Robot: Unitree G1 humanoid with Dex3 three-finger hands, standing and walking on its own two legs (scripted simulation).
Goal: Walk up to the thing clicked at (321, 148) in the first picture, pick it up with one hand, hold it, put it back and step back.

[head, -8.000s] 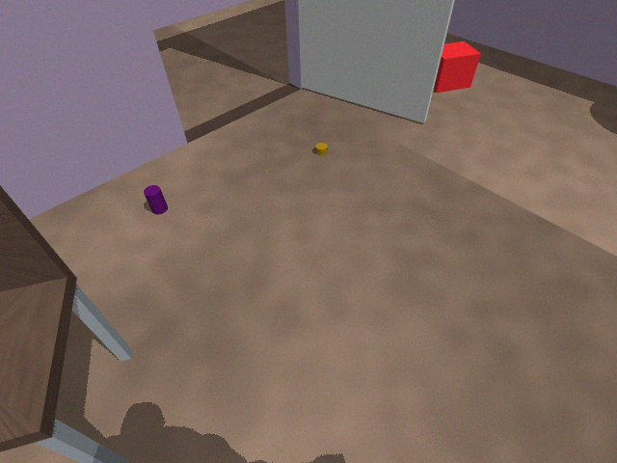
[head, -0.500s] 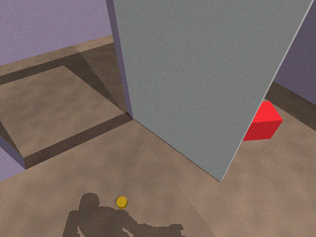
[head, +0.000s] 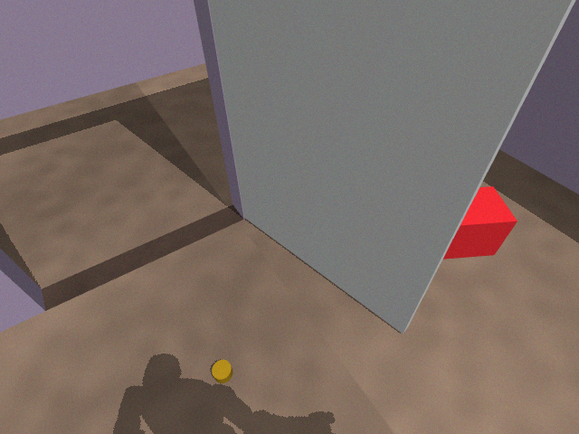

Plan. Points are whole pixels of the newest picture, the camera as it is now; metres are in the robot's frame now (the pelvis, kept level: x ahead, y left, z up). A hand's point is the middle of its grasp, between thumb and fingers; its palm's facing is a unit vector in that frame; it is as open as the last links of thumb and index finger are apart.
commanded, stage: stand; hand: left
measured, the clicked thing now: (222, 371) +0.49 +0.26 -0.76
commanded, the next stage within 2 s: walk up in 0.44 s
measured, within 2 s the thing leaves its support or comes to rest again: neither
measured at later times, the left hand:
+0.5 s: hand out of the picture +0.07 +0.26 -0.16, palm faces -0.02 -0.94 -0.35, open 7.4 cm
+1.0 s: hand out of the picture +0.14 +0.31 -0.17, palm faces -0.03 -0.93 -0.37, open 7.4 cm
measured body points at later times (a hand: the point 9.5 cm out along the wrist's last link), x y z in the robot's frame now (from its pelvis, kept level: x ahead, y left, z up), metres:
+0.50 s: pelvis +0.00 +0.00 +0.00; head +0.01 +0.00 +0.45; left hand +0.07 +0.31 -0.13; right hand +0.08 -0.30 -0.13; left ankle +0.00 +0.13 -0.75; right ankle -0.01 -0.13 -0.75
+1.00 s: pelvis +0.08 +0.04 -0.02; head +0.12 +0.05 +0.43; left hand +0.15 +0.35 -0.15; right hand +0.14 -0.27 -0.14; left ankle +0.05 +0.15 -0.75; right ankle +0.12 -0.09 -0.74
